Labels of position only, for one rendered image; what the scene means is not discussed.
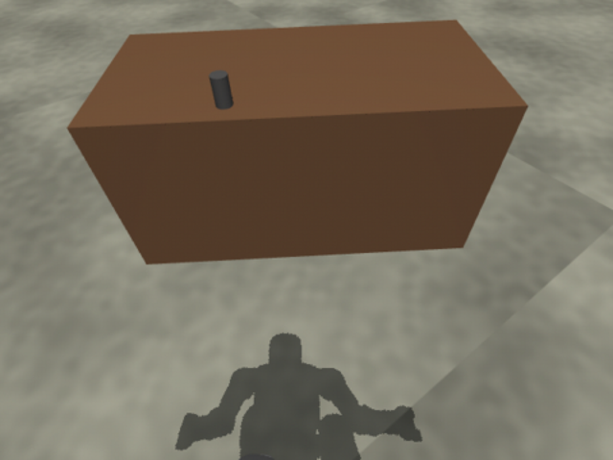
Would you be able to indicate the can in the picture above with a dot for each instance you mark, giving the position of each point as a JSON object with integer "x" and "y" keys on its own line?
{"x": 221, "y": 89}

